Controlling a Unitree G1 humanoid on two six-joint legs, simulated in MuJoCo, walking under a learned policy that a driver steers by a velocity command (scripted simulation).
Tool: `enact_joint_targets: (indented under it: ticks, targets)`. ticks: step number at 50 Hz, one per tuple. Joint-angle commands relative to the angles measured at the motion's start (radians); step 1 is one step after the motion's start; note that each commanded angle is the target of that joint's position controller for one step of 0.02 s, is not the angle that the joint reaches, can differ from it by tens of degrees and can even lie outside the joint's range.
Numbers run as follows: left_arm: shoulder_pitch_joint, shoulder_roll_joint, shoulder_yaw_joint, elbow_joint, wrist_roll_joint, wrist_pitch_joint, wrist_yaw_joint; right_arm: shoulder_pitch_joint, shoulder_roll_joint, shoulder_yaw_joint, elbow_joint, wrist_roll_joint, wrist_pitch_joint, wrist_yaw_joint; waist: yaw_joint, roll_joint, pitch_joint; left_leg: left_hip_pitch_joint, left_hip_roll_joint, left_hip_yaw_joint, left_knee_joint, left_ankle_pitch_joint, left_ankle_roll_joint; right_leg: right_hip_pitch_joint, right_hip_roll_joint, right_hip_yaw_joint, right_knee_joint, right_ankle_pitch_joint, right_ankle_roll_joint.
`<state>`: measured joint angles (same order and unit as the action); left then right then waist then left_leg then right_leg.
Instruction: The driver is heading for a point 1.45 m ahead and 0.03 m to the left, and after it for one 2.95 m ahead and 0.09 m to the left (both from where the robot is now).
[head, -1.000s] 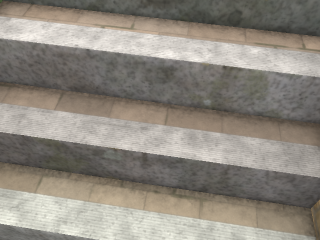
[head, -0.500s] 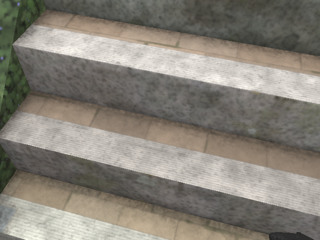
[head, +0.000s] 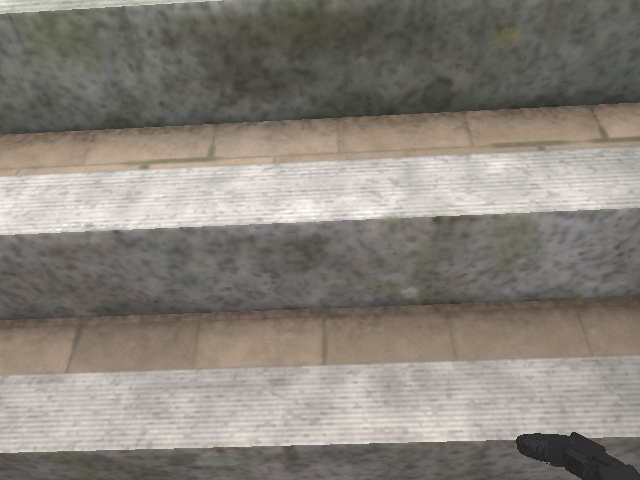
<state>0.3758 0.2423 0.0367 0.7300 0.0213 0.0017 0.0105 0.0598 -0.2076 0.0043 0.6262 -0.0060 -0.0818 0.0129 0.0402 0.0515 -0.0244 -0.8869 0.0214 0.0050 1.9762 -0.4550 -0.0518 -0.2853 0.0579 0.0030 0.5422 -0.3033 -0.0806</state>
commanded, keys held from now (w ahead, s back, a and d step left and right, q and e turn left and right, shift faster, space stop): w+e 0.20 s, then e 0.04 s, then no key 0.26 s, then q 0.34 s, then w+q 0.16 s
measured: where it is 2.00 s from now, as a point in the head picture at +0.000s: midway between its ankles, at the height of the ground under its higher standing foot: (214, 261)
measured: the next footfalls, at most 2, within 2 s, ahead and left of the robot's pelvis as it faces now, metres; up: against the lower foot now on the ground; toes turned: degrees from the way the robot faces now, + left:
left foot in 0.26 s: +0.25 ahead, +0.12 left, +0.21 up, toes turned -6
right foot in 0.76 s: +0.29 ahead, -0.17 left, +0.21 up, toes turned -12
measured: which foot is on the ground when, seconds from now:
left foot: up 0.00-0.24, down 0.26-0.76, up 0.78-1.00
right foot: down 0.00-0.30, up 0.32-0.74, down 0.76-1.00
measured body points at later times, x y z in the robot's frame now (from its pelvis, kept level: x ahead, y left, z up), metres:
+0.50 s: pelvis +0.15 +0.03 +0.17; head +0.15 +0.03 +0.62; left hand +0.45 +0.18 +0.12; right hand +0.14 -0.25 +0.04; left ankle +0.21 +0.13 -0.52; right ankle +0.13 -0.12 -0.31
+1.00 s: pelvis +0.23 -0.05 +0.21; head +0.24 -0.06 +0.66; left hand +0.36 +0.20 +0.10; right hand +0.39 -0.29 +0.10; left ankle +0.20 +0.08 -0.26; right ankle +0.25 -0.16 -0.52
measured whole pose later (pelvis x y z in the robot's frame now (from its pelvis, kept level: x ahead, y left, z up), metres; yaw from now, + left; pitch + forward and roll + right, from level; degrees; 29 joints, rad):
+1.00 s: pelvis +0.23 -0.05 +0.21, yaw -2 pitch +3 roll -1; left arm 0.26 0.22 0.01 0.71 0.04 0.01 0.07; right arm 0.19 -0.21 -0.02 0.65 0.01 0.01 -0.05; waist 0.00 0.06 -0.05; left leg -0.89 -0.03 -0.07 1.99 -0.22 -0.07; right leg -0.33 -0.04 -0.19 0.54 -0.26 -0.05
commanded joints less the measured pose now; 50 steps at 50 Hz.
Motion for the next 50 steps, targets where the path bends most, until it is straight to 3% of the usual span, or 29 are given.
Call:
enact_joint_targets:
  ticks: [1, 6, 7, 8, 9, 10, 12, 14, 15, 16, 17, 19, 21, 24, 27, 30, 31, 32, 33, 35, 37, 38, 39, 40, 41, 42, 43, 46, 50]
  targets:
    - [0.07, 0.071, -0.002, 0.031, -0.006, -0.001, 0.003, -0.069, 0.075, 0.051, -0.167, -0.001, -0.001, 0.008, -0.045, -0.111, 0.095, -0.547, 0.028, -0.005, 0.46, 0.011, -0.003, 0.151, -0.322, 0.432, -0.269, 0.025, -0.197]
    - [0.039, 0.082, -0.022, 0.072, -0.021, -0.008, 0.023, -0.196, 0.095, 0.103, -0.294, -0.017, 0.008, -0.003, -0.035, -0.109, 0.091, -0.46, 0.048, 0.074, 0.212, 0.218, -0.006, -0.075, -0.199, 0.33, -0.337, -0.009, -0.155]
    - [0.079, 0.096, -0.019, 0.086, -0.04, 0.001, 0.033, -0.258, 0.105, 0.114, -0.344, -0.03, 0.011, -0.013, -0.024, -0.11, 0.061, -0.375, 0.058, 0.1, 0.014, 0.265, -0.017, -0.125, -0.176, 0.329, -0.375, 0.002, -0.169]
    - [0.136, 0.091, -0.016, 0.109, -0.034, 0.01, 0.045, -0.315, 0.11, 0.114, -0.371, -0.041, 0.009, -0.023, 0.006, -0.139, 0.023, -0.308, 0.049, 0.13, -0.087, 0.304, -0.033, -0.094, -0.182, 0.34, -0.398, 0.072, -0.181]
    - [0.145, 0.148, 0.007, 0.104, -0.055, 0.024, 0.064, -0.374, 0.148, 0.137, -0.423, -0.059, 0.003, -0.032, 0.004, -0.173, -0.032, -0.096, 0.05, 0.176, -0.303, 0.103, -0.023, -0.127, -0.205, 0.342, -0.535, 0.211, -0.189]
    - [0.145, 0.148, 0.014, 0.128, -0.031, 0.049, 0.081, -0.297, 0.173, 0.13, -0.398, -0.041, 0.011, -0.036, -0.046, -0.269, -0.118, 0.095, 0.028, 0.191, -0.398, -0.025, -0.009, -0.078, -0.212, 0.272, -0.518, 0.384, -0.18]
    - [0.096, 0.232, 0.037, 0.112, -0.017, 0.029, 0.09, -0.057, 0.027, 0.037, -0.29, -0.011, 0.015, -0.036, -0.171, -0.361, -0.294, 0.372, -0.087, 0.235, -0.528, -0.235, 0.05, 0.165, -0.251, 0.211, -0.28, 1.558, -0.152]
    - [-0.038, 0.25, 0.055, 0.085, -0.016, -0.001, 0.091, 0.204, -0.142, -0.025, -0.189, 0.007, 0.008, -0.025, -0.28, -0.335, -0.356, 0.554, -0.033, -0.033, -0.867, -0.194, 0.143, 0.274, -0.255, 0.183, 0.104, 1.929, -0.141]
    - [-0.132, 0.158, 0.05, -0.006, -0.024, -0.029, 0.06, 0.357, -0.245, -0.053, -0.114, -0.059, 0.021, -0.043, -0.288, 0.198, -0.463, 0.832, 0.23, -0.629, -1.238, 0.023, 0.296, -0.105, -0.094, 0.123, 0.504, 1.516, -0.093]
    - [-0.193, 0.045, 0.023, 0.009, 0.015, -0.05, 0.011, 0.381, -0.247, -0.061, -0.085, -0.102, 0.044, -0.078, -0.297, 0.455, -0.488, 0.898, 0.407, -1.22, -1.647, 0.151, 0.467, -0.364, 0.16, 0.269, 1.156, 0.182, -0.029]
    - [-0.218, -0.008, 0.012, -0.066, -0.007, -0.071, -0.05, 0.301, -0.144, -0.038, -0.061, -0.07, 0.056, -0.095, -0.201, 0.237, -0.316, 0.743, 0.418, -1.105, -1.619, 0.051, 0.399, -0.554, 0.135, 0.405, 1.416, 0.035, -0.017]
    - [-0.243, -0.092, -0.039, -0.134, -0.024, -0.028, -0.055, 0.131, 0.028, -0.006, 0.026, -0.012, 0.073, -0.099, -0.033, -0.009, 0.11, 0.363, 0.313, -0.608, -1.449, -0.085, 0.291, -0.711, 0.057, 0.261, 1.48, -0.07, 0.0]
    - [-0.074, -0.04, -0.042, -0.083, -0.038, 0.037, -0.026, 0.059, 0.099, 0.01, 0.083, -0.023, 0.081, -0.083, 0.067, -0.073, 0.172, 0.159, 0.25, -0.333, -1.447, -0.072, 0.195, -0.588, 0.038, 0.194, 1.558, -0.04, 0.031]
    - [-0.127, -0.066, -0.064, -0.134, -0.034, 0.036, 0.001, 0.081, 0.026, -0.004, 0.096, -0.034, 0.075, -0.078, 0.067, -0.055, 0.171, 0.219, 0.201, -0.087, -1.488, 0.106, 0.189, -0.666, 0.028, 0.163, 1.391, 0.21, 0.067]
    - [-0.236, -0.034, -0.061, -0.187, -0.026, 0.017, 0.007, 0.215, -0.007, -0.006, 0.099, -0.032, 0.079, -0.096, -0.017, -0.04, 0.066, 0.418, 0.215, -0.08, -1.529, 0.234, 0.237, -0.695, -0.009, 0.161, 1.242, 0.37, 0.13]
    - [-0.23, -0.069, -0.082, -0.174, 0.002, 0.027, -0.002, 0.198, -0.068, -0.024, 0.071, 0.002, 0.11, -0.118, -0.001, 0.046, -0.041, 0.513, 0.153, -0.02, -1.565, 0.347, 0.242, -0.462, -0.092, -0.016, 0.843, 0.35, 0.195]
    - [-0.309, -0.051, -0.082, -0.178, 0.002, 0.034, -0.007, 0.205, -0.091, -0.039, 0.05, 0.007, 0.119, -0.118, -0.053, 0.034, -0.037, 0.451, 0.125, 0.026, -1.605, 0.331, 0.237, -0.313, -0.066, -0.123, 0.693, 0.257, 0.196]
    - [-0.394, -0.049, -0.077, -0.211, -0.013, 0.037, -0.005, 0.213, -0.117, -0.056, 0.029, 0.013, 0.113, -0.12, -0.087, 0.08, -0.023, 0.444, 0.14, -0.02, -1.624, 0.319, 0.244, -0.223, -0.07, -0.112, 0.572, 0.203, 0.202]
    - [-0.39, -0.044, -0.071, -0.216, 0.0, 0.042, -0.002, 0.222, -0.147, -0.067, 0.036, 0.005, 0.104, -0.124, -0.088, 0.139, -0.05, 0.51, 0.175, -0.071, -1.632, 0.341, 0.253, -0.197, -0.05, -0.134, 0.518, 0.143, 0.196]
    - [-0.279, 0.011, -0.036, -0.18, -0.015, 0.047, 0.013, 0.197, -0.17, -0.079, 0.021, -0.006, 0.108, -0.127, -0.054, 0.189, -0.066, 0.629, 0.22, -0.151, -1.531, 0.331, 0.232, -0.148, -0.062, -0.064, 0.3, 0.072, 0.146]
    - [-0.196, 0.044, -0.008, -0.131, -0.018, 0.039, 0.019, 0.222, -0.12, -0.068, 0.049, 0.004, 0.113, -0.108, -0.023, 0.124, -0.047, 0.678, 0.154, -0.122, -1.325, 0.417, 0.173, -0.032, -0.048, -0.07, -0.101, 0.123, 0.091]
    - [-0.162, 0.075, 0.005, -0.113, -0.019, 0.033, 0.02, 0.229, -0.057, -0.054, 0.052, 0.001, 0.105, -0.092, -0.025, 0.015, -0.053, 0.538, 0.077, -0.079, -1.101, 0.309, 0.131, 0.123, -0.116, 0.015, -0.14, 0.344, 0.072]
    - [-0.103, 0.089, -0.003, -0.11, 0.012, 0.037, 0.027, 0.236, 0.03, -0.038, 0.034, -0.017, 0.081, -0.069, -0.034, -0.239, -0.123, 0.191, -0.036, -0.114, -0.736, -0.105, 0.047, 0.393, -0.351, 0.264, -0.014, 1.154, -0.01]
    - [-0.099, 0.113, 0.0, -0.149, 0.06, 0.023, 0.027, 0.398, 0.048, -0.036, 0.069, 0.017, 0.068, -0.064, -0.066, -0.294, -0.333, 0.185, -0.072, -0.268, -0.405, -0.133, -0.003, 0.321, -0.566, 0.564, -0.136, 0.961, -0.211]
    - [-0.183, 0.089, -0.005, -0.176, 0.063, 0.021, 0.015, 0.367, -0.015, -0.054, 0.071, 0.032, 0.072, -0.063, -0.069, -0.179, -0.242, 0.091, -0.062, -0.224, -0.216, -0.096, -0.039, 0.236, -0.554, 0.539, -0.199, 0.647, -0.275]
    - [-0.26, 0.059, -0.016, -0.182, 0.06, 0.03, 0.026, 0.231, -0.009, -0.054, 0.03, 0.041, 0.093, -0.075, -0.098, -0.149, -0.086, -0.002, -0.038, -0.214, -0.125, -0.058, -0.068, 0.132, -0.453, 0.385, -0.168, 0.473, -0.247]
    - [-0.258, 0.032, -0.023, -0.143, 0.023, 0.042, 0.038, 0.204, -0.028, -0.044, 0.009, 0.041, 0.109, -0.09, -0.099, -0.197, -0.018, -0.048, -0.042, -0.154, -0.136, 0.005, -0.074, 0.094, -0.371, 0.259, -0.191, 0.295, -0.209]
    - [-0.147, 0.034, -0.016, -0.099, 0.024, 0.023, 0.068, 0.167, -0.028, -0.028, -0.014, -0.004, 0.103, -0.072, -0.051, -0.125, -0.017, -0.106, -0.03, -0.111, -0.041, 0.212, -0.042, 0.089, -0.37, 0.216, -0.244, 0.003, -0.19]
    - [-0.013, 0.082, 0.012, -0.037, 0.022, -0.023, 0.067, 0.112, 0.016, 0.004, -0.058, 0.019, 0.064, -0.048, -0.018, -0.093, -0.015, -0.357, -0.007, -0.168, 0.175, 0.288, 0.013, 0.247, -0.439, 0.219, -0.293, -0.121, -0.177]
